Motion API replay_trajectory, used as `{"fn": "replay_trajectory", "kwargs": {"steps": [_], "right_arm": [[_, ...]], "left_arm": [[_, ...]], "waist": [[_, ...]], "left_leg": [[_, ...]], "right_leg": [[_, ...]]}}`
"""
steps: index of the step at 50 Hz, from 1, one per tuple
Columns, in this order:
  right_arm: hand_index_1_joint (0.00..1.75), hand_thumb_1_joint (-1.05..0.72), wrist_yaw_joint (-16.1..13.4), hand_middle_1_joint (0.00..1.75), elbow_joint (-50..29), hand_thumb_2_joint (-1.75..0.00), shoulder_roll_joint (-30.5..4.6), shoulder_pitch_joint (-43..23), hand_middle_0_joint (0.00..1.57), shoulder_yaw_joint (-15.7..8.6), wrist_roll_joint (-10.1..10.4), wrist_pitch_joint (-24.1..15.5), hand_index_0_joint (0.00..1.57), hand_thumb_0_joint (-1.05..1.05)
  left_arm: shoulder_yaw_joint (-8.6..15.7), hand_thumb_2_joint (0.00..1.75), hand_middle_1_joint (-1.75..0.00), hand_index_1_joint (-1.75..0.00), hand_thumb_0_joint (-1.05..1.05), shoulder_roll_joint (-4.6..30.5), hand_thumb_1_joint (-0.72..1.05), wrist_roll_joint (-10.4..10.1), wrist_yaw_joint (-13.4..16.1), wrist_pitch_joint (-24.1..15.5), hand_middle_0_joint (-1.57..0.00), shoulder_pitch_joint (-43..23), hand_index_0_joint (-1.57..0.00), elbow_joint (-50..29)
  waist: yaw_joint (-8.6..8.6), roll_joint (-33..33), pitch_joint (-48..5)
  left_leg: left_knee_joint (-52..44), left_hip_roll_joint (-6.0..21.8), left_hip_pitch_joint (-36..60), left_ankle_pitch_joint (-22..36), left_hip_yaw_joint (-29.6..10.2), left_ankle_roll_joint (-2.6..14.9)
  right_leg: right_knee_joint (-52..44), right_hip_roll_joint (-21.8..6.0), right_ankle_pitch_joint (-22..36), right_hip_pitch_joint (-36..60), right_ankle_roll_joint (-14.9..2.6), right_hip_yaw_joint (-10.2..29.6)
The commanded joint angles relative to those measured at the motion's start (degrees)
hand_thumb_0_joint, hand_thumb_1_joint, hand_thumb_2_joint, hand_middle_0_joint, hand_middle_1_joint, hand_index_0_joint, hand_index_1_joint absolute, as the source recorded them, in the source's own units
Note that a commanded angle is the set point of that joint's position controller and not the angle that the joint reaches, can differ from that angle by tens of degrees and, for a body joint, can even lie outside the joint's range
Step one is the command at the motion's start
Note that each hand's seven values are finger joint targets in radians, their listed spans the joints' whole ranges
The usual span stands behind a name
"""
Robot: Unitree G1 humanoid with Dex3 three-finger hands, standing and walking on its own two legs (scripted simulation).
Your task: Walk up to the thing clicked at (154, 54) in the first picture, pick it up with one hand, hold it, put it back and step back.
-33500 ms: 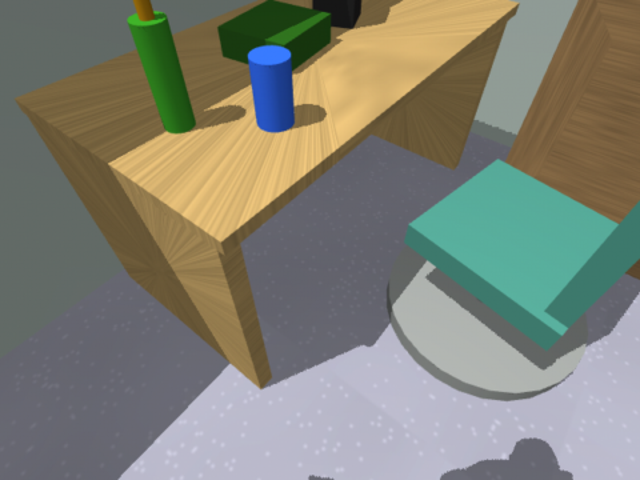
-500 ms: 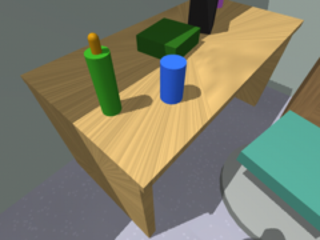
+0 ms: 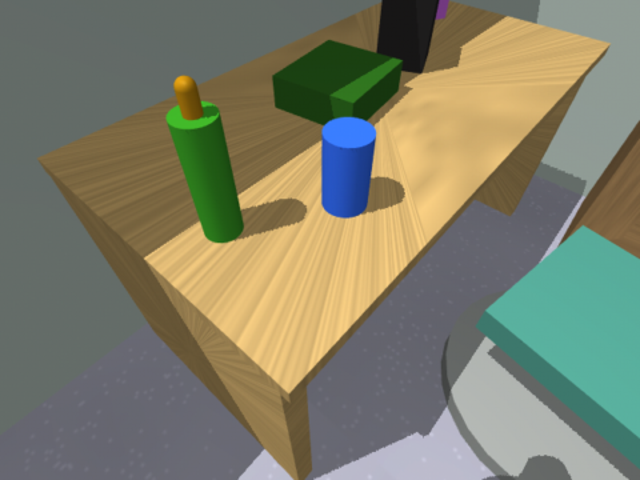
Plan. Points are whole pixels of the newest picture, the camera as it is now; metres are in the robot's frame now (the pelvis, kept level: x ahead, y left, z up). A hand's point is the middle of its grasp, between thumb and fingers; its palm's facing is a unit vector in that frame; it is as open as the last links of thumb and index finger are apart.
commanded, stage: stand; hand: left
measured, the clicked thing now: (206, 166) +0.53 +0.19 +0.10
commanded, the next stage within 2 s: step back in 0.80 s
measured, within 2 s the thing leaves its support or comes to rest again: neither
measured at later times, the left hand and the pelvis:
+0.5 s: hand out of the picture +0.07 +0.25 -0.16, palm faces -0.01 -0.94 -0.34, open 7.4 cm; pelvis +0.00 +0.00 +0.00, yaw +0 degrees
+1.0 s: hand out of the picture +0.06 +0.26 -0.17, palm faces +0.00 -0.92 -0.40, open 7.4 cm; pelvis -0.04 -0.01 -0.02, yaw +1 degrees
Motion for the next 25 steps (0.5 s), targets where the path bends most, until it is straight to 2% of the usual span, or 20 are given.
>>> {"fn": "replay_trajectory", "kwargs": {"steps": [1,4,11,14,23,25], "right_arm": [[0.30,-0.90,-0.83,0.30,-2.92,-0.90,-11.96,-1.46,0.20,-2.35,-0.14,-1.04,0.20,0.00],[0.30,-0.90,-0.81,0.30,-2.95,-0.90,-11.93,-1.06,0.20,-2.29,-0.17,-1.09,0.20,0.00],[0.30,-0.90,-0.79,0.30,-3.07,-0.90,-11.73,-0.68,0.20,-2.31,-0.13,-1.16,0.20,0.00],[0.30,-0.90,-0.72,0.30,-3.09,-0.90,-12.00,-0.99,0.20,-2.32,-0.04,-1.04,0.20,0.00],[0.30,-0.90,-0.68,0.30,-3.49,-0.90,-12.09,-0.76,0.20,-2.29,-0.10,-1.06,0.20,0.00],[0.30,-0.90,-0.66,0.30,-3.22,-0.90,-11.75,-0.39,0.20,-2.14,-0.09,-1.04,0.20,0.00]], "left_arm": [[2.01,0.90,-0.30,-0.30,0.00,11.97,0.90,-0.40,0.64,-0.90,-0.20,-1.31,-0.20,-3.14],[2.08,0.90,-0.30,-0.30,0.00,12.19,0.90,-0.44,0.61,-0.83,-0.20,-1.36,-0.20,-3.30],[2.21,0.90,-0.30,-0.30,0.00,12.85,0.90,-0.36,0.64,-0.90,-0.20,-1.27,-0.20,-3.55],[2.03,0.90,-0.30,-0.30,0.00,12.40,0.90,-0.53,0.61,-0.88,-0.20,-1.32,-0.20,-3.59],[2.12,0.90,-0.30,-0.30,0.00,12.64,0.90,-0.33,0.52,-0.80,-0.20,-0.47,-0.20,-3.81],[2.15,0.90,-0.30,-0.30,0.00,12.82,0.90,-0.43,0.46,-0.77,-0.20,-0.62,-0.20,-3.86]], "waist": [[0.05,-0.48,-4.91],[0.03,-0.33,-4.66],[-0.18,-1.32,-5.90],[-0.19,-0.64,-4.74],[-0.08,-0.72,-4.86],[-0.20,-1.09,-3.99]], "left_leg": [[-2.92,6.32,-0.38,11.23,-4.08,1.88],[-3.50,6.12,-1.43,9.91,-4.17,1.67],[-2.94,6.27,0.23,12.76,-4.11,1.77],[-3.10,6.14,-0.08,11.22,-4.14,1.71],[-3.23,6.19,-0.31,9.69,-3.99,2.00],[-3.81,6.13,-0.48,7.89,-4.18,1.82]], "right_leg": [[-2.35,-5.27,10.88,1.75,-2.28,3.67],[-2.59,-5.28,9.54,2.05,-2.37,3.78],[-2.16,-5.49,11.78,2.13,-2.68,3.56],[-2.57,-5.23,10.06,1.20,-2.63,3.55],[-2.80,-5.31,9.78,1.29,-2.80,3.67],[-3.04,-5.22,7.76,0.62,-2.90,3.90]]}}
